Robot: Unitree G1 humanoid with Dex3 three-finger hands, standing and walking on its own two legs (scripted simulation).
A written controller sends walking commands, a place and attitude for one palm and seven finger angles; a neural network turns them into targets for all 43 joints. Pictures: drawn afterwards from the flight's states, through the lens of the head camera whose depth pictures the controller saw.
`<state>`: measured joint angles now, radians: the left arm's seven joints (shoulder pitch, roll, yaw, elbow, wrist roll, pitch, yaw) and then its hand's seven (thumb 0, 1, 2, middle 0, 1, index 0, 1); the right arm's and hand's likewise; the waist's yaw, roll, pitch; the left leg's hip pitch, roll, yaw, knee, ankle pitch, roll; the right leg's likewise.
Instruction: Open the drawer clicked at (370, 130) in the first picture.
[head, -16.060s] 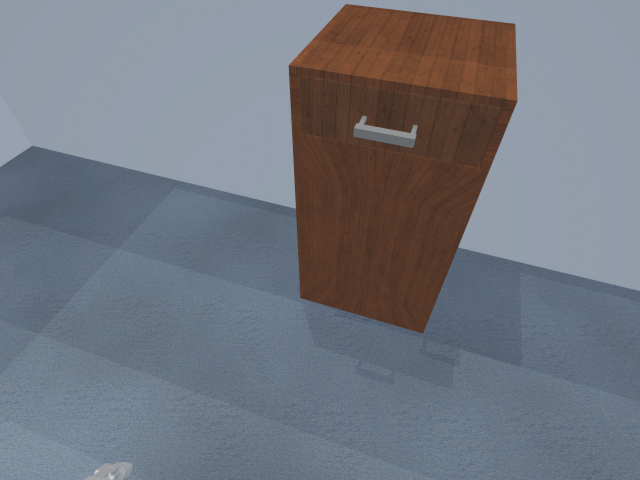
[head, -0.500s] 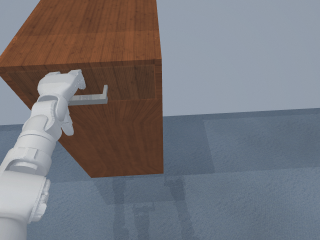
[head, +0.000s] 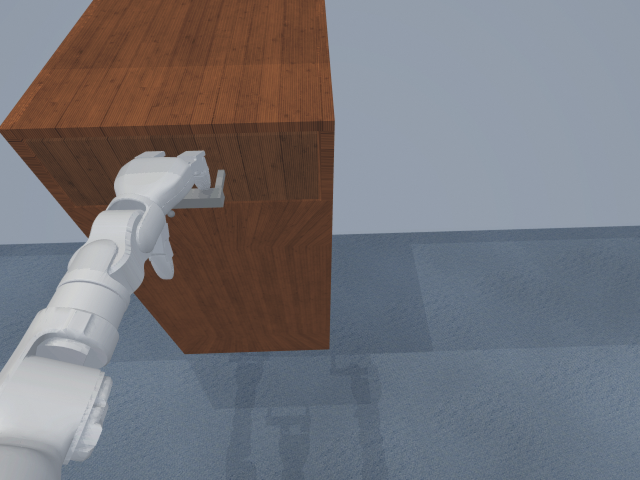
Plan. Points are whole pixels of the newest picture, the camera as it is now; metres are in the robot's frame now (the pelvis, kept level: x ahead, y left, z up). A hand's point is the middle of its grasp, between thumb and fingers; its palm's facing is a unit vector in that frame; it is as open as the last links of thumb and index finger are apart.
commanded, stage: re-aim the fingers above the handle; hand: left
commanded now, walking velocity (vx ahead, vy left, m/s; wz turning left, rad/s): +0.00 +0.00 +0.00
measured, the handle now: (182, 188) +0.52 +0.23 +0.04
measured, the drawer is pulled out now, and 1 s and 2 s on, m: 0.00 0.00 0.00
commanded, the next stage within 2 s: lower the fingers behind the handle in 0.60 s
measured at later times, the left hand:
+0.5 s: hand (165, 209) +0.44 +0.22 +0.08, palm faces -0.14 -0.02 -0.99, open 13.7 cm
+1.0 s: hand (174, 209) +0.45 +0.21 +0.07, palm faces -0.09 -0.06 -0.99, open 13.8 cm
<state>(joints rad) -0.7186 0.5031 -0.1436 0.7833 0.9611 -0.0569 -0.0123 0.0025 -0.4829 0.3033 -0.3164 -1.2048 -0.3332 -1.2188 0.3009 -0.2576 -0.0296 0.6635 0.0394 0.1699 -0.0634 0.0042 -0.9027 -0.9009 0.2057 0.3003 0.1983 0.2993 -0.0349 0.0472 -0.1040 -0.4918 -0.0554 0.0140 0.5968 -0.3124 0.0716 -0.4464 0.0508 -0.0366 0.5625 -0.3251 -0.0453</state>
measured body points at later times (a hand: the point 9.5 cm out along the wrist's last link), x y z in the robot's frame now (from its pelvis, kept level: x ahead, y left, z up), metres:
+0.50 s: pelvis +0.00 -0.01 +0.00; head +0.05 -0.02 +0.45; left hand +0.44 +0.22 +0.13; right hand +0.05 -0.28 -0.13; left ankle -0.02 +0.07 -0.73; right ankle -0.04 -0.09 -0.73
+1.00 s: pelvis +0.00 -0.01 +0.00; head +0.06 -0.01 +0.44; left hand +0.45 +0.22 +0.12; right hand +0.05 -0.28 -0.13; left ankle -0.02 +0.07 -0.73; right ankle -0.04 -0.09 -0.73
